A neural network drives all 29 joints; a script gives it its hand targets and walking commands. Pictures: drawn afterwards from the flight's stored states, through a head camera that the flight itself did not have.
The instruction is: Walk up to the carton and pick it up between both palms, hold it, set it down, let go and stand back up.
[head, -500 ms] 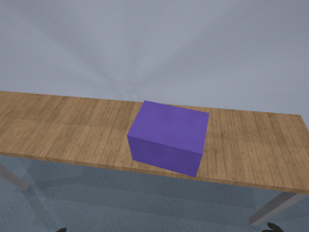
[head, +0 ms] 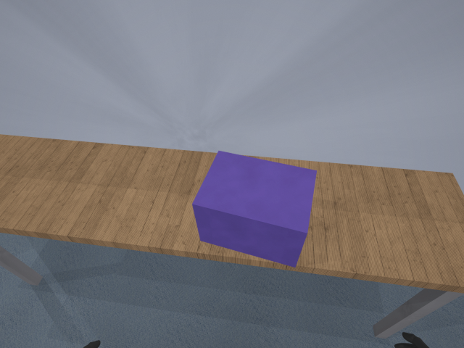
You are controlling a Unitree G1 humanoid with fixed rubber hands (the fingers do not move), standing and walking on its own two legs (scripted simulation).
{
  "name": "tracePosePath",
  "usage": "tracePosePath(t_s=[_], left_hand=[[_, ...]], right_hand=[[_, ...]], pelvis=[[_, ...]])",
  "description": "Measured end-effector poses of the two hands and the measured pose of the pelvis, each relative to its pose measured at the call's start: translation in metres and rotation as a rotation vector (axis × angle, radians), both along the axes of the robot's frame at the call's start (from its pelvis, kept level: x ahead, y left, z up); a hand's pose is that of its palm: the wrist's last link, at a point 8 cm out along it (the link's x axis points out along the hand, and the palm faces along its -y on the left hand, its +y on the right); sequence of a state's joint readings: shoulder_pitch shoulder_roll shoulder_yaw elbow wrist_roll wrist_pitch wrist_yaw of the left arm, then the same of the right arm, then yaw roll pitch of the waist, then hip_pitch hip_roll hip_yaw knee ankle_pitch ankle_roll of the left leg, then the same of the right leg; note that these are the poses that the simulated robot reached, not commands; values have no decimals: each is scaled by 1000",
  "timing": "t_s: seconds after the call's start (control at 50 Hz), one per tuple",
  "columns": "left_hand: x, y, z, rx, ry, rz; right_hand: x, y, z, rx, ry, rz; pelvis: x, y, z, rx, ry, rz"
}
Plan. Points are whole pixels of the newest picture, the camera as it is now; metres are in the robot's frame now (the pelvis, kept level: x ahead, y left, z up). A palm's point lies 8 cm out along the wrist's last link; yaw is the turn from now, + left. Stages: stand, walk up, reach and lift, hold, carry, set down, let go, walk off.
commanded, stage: stand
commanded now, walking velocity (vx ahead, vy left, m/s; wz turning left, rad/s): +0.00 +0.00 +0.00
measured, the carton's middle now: (255, 207) +0.43 -0.02 -0.08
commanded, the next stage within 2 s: walk up in 0.74 s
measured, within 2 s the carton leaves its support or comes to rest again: neither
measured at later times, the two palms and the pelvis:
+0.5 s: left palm out of the picture +0.09 +0.31 -0.11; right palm out of the picture +0.11 -0.30 -0.10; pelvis +0.01 +0.01 +0.00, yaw +0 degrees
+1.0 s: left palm out of the picture +0.08 +0.33 -0.11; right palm out of the picture +0.12 -0.30 -0.10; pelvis +0.01 +0.02 -0.01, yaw +1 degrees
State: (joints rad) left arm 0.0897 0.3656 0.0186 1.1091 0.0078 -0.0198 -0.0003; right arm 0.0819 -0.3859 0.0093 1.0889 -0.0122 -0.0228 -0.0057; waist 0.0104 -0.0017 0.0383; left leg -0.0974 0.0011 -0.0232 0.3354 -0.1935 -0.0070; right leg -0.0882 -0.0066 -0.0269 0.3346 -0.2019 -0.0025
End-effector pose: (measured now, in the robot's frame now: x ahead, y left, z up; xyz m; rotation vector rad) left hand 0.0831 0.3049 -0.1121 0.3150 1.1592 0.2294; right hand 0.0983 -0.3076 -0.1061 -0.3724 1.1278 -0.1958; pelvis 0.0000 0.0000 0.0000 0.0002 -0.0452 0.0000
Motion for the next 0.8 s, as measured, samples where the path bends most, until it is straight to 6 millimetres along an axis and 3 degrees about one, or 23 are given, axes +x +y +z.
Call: tracePosePath(t_s=[0.36,0.8], left_hand=[[-1,7,-2,1,23,4],[11,13,-1,2,2,5]], right_hand=[[1,5,1,-7,14,-6],[17,14,2,0,-15,4]], pelvis=[[6,6,0,0,6,0],[12,12,0,1,5,3]])
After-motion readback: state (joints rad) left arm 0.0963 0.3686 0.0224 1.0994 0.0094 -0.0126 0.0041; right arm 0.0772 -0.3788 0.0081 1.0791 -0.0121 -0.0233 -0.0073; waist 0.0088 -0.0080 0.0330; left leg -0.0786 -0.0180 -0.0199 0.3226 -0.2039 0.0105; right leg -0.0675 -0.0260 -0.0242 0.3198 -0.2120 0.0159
